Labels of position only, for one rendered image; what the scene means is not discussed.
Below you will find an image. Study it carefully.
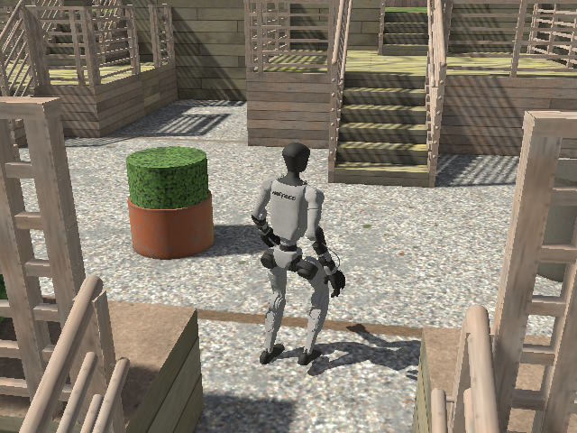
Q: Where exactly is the humanoid robot torso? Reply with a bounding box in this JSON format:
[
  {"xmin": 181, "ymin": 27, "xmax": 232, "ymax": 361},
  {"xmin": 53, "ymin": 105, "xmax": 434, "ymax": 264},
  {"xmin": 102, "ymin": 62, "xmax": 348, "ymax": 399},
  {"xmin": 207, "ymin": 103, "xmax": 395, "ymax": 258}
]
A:
[{"xmin": 270, "ymin": 174, "xmax": 310, "ymax": 272}]

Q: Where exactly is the robot right upper arm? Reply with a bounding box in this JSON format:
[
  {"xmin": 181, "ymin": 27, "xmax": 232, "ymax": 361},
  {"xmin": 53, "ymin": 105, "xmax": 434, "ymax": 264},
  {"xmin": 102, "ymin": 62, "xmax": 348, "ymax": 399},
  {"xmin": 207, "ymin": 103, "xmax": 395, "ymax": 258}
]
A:
[{"xmin": 305, "ymin": 186, "xmax": 325, "ymax": 241}]

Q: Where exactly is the robot left hand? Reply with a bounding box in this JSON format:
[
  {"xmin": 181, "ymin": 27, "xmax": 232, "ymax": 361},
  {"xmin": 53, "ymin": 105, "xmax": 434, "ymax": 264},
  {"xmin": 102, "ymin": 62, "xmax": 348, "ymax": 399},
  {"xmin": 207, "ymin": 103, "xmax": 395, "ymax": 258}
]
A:
[{"xmin": 261, "ymin": 227, "xmax": 280, "ymax": 247}]

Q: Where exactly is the robot left upper arm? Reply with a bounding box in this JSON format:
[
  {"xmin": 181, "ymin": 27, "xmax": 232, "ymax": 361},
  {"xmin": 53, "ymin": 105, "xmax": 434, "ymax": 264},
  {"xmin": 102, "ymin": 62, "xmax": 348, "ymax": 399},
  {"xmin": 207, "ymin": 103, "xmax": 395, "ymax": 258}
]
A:
[{"xmin": 252, "ymin": 177, "xmax": 278, "ymax": 220}]

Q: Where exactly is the left robot forearm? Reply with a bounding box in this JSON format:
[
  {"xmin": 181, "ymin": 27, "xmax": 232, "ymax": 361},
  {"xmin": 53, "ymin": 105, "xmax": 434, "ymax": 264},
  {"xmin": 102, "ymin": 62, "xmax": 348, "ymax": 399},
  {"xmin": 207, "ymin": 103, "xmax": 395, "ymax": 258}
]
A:
[{"xmin": 252, "ymin": 215, "xmax": 270, "ymax": 235}]

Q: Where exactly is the right robot forearm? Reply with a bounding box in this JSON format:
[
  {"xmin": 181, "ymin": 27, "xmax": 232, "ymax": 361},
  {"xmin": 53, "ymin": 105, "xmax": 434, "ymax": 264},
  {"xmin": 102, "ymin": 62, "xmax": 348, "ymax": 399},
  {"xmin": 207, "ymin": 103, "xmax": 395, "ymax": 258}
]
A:
[{"xmin": 312, "ymin": 227, "xmax": 337, "ymax": 275}]

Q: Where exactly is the right robot foot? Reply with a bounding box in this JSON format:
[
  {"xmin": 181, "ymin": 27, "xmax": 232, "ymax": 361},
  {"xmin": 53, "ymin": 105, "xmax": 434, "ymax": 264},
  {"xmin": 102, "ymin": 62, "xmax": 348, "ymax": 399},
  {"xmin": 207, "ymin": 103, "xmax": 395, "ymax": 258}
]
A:
[{"xmin": 298, "ymin": 347, "xmax": 322, "ymax": 365}]

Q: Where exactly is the robot right hand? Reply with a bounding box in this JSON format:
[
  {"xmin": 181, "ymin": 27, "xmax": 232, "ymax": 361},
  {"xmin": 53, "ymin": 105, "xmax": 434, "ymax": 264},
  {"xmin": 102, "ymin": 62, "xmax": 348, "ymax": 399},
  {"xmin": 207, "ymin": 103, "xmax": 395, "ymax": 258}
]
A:
[{"xmin": 324, "ymin": 270, "xmax": 345, "ymax": 298}]

